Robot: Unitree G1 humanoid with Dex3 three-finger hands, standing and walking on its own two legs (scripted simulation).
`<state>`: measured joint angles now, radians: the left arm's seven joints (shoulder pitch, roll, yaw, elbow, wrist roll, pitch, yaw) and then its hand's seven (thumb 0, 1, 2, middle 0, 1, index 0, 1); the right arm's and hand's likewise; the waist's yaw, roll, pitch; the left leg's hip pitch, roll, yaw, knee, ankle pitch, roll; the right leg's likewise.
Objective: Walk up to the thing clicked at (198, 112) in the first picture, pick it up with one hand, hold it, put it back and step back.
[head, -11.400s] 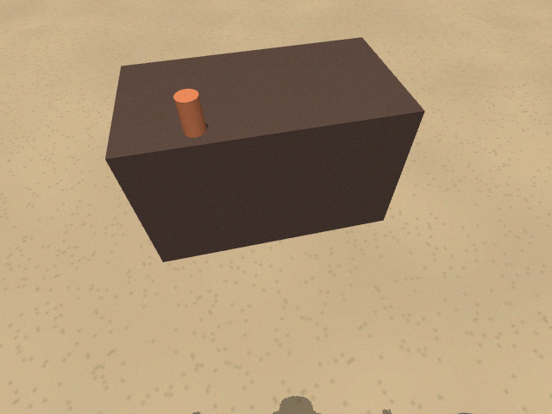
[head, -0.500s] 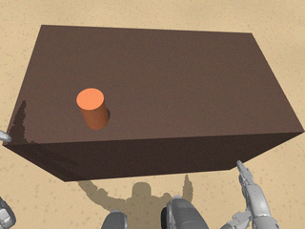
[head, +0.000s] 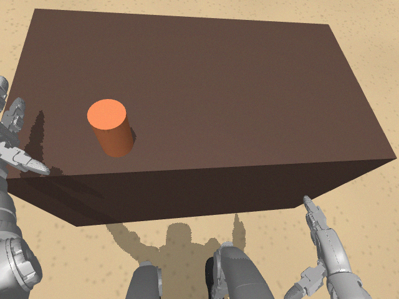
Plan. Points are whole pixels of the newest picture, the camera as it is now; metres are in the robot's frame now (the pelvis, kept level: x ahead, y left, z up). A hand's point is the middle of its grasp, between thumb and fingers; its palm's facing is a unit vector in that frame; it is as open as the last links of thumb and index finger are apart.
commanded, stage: close in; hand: left
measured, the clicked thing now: (113, 130) +0.46 +0.16 -0.03
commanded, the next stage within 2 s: rest palm in 0.54 s
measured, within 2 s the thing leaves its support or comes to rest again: leaves its support in 1.92 s
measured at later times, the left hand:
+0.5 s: hand (97, 121) +0.47 +0.18 -0.01, palm faces +0.05 -1.00 +0.03, open 17.3 cm
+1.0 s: hand (111, 122) +0.48 +0.16 -0.02, palm faces +0.06 -1.00 +0.01, open 16.4 cm
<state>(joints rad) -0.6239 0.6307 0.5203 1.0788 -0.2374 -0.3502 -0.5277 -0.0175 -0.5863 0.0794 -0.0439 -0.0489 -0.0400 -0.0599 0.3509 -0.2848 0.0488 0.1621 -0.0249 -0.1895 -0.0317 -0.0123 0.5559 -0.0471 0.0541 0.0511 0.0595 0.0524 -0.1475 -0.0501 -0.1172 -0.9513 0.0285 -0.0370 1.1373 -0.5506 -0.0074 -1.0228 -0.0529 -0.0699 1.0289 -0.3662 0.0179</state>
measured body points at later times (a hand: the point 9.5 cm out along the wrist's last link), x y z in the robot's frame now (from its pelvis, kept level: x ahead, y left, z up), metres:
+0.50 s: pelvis -0.01 +0.00 -0.02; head +0.13 +0.03 +0.40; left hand +0.47 +0.24 +0.00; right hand +0.15 -0.26 -0.02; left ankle -0.01 +0.12 -0.65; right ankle +0.06 -0.14 -0.65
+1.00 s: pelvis -0.01 +0.00 -0.03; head +0.14 +0.03 +0.39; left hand +0.47 +0.21 -0.02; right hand +0.15 -0.26 -0.03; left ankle -0.01 +0.12 -0.65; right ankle +0.06 -0.14 -0.65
